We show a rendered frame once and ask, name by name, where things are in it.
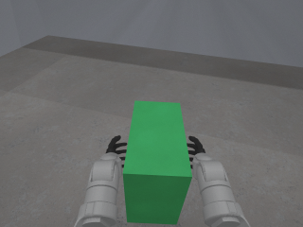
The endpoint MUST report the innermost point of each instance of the right robot forearm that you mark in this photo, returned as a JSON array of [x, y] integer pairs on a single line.
[[220, 207]]

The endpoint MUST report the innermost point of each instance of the right robot hand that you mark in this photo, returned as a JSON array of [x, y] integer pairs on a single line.
[[197, 146]]

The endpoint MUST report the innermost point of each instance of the left robot hand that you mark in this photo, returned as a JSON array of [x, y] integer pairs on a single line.
[[113, 146]]

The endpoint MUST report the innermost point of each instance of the left robot forearm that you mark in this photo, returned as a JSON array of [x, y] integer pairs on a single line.
[[99, 208]]

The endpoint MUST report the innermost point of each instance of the carton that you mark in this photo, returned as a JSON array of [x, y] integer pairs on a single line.
[[157, 172]]

